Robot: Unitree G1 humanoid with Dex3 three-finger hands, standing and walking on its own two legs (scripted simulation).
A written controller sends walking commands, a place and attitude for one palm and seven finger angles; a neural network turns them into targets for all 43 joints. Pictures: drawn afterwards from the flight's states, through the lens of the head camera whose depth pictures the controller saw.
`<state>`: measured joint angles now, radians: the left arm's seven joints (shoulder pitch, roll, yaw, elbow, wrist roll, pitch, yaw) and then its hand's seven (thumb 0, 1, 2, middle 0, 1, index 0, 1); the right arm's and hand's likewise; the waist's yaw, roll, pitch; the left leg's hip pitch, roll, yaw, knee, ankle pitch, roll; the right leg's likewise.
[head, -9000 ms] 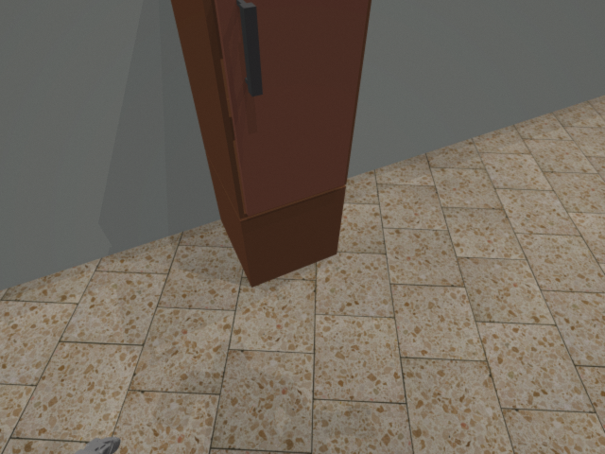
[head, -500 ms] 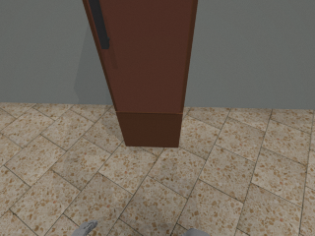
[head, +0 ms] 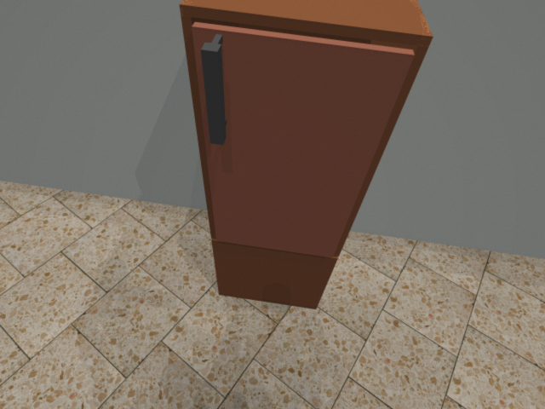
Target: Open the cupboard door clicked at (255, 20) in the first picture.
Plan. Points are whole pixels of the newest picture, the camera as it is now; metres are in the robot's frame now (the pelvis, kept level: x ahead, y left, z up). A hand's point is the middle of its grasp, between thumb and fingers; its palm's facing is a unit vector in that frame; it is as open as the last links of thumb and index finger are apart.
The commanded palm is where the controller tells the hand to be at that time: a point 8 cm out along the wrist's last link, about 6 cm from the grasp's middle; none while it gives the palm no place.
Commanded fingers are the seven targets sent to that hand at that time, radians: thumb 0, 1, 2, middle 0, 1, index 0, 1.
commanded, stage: come to a stop and stand still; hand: left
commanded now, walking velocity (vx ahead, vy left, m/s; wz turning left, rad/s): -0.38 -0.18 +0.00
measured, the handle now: (218, 92) +0.55 +0.16 +0.16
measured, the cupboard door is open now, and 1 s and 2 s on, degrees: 0 0 0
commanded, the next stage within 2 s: look again from close up in 1.18 s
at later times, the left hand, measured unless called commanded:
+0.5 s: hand out of the picture +0.05 +0.12 -0.14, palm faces +0.01 -0.96 -0.28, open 7.4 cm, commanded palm none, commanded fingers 0.00 0.90 0.90 -0.20 -0.30 -0.20 -0.30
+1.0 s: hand out of the picture -0.04 +0.16 -0.17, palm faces +0.06 -0.98 -0.19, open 7.4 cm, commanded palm none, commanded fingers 0.00 0.90 0.90 -0.20 -0.30 -0.20 -0.30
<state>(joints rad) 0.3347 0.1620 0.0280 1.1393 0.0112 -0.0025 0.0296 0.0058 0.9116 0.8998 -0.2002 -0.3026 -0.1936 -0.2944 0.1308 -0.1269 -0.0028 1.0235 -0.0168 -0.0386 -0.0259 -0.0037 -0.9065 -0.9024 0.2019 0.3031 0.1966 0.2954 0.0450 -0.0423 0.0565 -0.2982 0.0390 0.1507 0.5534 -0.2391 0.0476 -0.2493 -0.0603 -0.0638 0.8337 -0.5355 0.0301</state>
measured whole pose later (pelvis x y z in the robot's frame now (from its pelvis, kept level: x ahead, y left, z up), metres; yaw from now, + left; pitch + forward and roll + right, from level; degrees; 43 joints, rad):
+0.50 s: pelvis -0.01 -0.07 +0.01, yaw -1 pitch -1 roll +3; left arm 0.21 0.15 0.03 0.98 0.03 0.01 0.02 0.00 0.91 0.90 -0.20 -0.30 -0.20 -0.29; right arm 0.20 -0.23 -0.08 1.01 -0.02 0.08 0.00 0.00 -0.91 -0.90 0.20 0.30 0.20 0.30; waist 0.00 0.05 0.04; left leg -0.43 0.00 0.01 1.00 -0.41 -0.04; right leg -0.28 -0.07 -0.04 0.56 -0.27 -0.01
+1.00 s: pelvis -0.03 -0.02 +0.01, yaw +0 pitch +0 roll +0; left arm 0.27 0.18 0.02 1.12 0.02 0.02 0.02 0.01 0.91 0.90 -0.20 -0.30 -0.19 -0.29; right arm 0.25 -0.16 -0.02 1.08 -0.01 0.01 -0.04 0.01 -0.94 -0.90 0.21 0.30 0.20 0.30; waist 0.03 -0.02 0.02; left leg -0.14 0.01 0.03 0.45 -0.31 0.00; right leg -0.24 -0.07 -0.04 0.48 -0.22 0.04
